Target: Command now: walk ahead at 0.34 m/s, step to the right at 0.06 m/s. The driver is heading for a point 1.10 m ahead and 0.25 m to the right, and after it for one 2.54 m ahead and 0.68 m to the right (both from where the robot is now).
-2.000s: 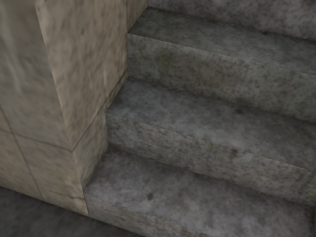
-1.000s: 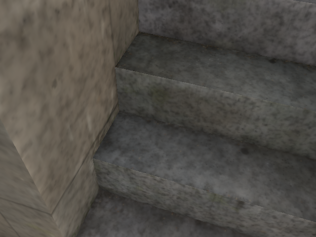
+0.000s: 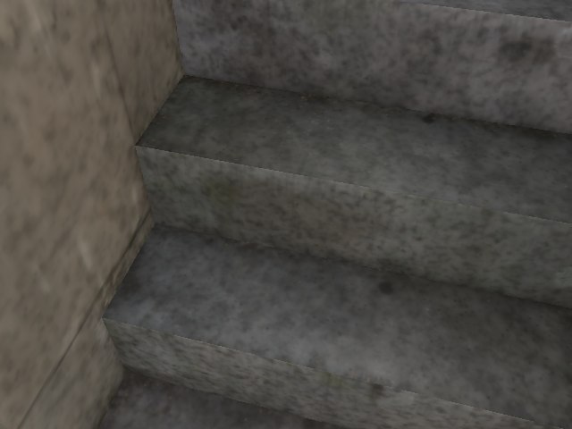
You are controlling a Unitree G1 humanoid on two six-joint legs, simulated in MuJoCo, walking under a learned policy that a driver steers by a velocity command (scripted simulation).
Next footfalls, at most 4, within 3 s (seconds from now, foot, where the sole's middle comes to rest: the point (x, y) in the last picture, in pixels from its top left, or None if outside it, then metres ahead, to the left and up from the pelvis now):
none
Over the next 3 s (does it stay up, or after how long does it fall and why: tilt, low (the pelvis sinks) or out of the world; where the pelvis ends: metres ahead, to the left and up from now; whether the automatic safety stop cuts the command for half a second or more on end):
stays up -0.02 0.00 0.00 its command is cut from the start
